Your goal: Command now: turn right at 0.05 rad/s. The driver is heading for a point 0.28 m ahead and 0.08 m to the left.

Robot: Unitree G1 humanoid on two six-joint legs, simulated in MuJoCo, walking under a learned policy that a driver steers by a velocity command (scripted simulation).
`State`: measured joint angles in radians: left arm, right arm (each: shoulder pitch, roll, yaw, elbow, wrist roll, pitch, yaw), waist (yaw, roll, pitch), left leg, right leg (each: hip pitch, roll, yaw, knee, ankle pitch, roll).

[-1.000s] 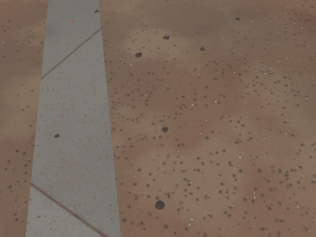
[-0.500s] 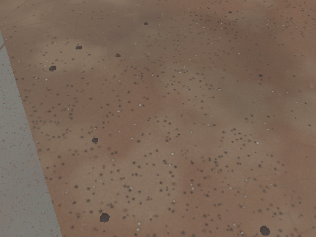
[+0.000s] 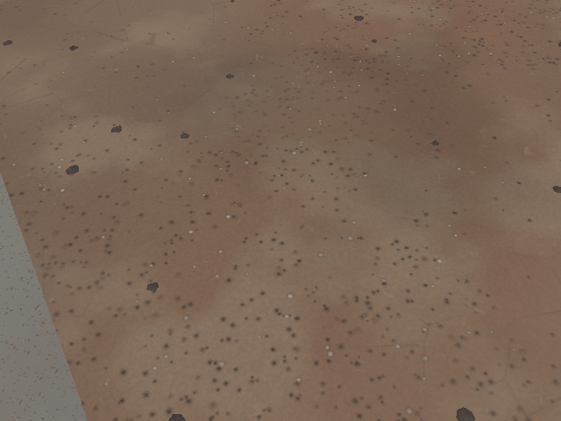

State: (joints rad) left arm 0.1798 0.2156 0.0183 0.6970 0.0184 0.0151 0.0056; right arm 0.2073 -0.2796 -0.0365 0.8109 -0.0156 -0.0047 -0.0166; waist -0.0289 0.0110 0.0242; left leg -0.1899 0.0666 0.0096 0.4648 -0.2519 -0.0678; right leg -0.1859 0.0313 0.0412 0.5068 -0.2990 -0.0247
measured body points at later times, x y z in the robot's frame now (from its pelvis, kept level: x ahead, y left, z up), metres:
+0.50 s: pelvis +0.10 +0.06 +0.01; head +0.12 +0.09 +0.46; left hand +0.23 +0.33 -0.11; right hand +0.14 -0.21 -0.11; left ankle +0.05 +0.14 -0.74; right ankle +0.12 -0.10 -0.67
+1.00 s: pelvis +0.18 +0.05 +0.00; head +0.20 +0.06 +0.45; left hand +0.32 +0.31 -0.13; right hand +0.25 -0.21 -0.14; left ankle +0.10 +0.16 -0.74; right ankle +0.23 -0.07 -0.74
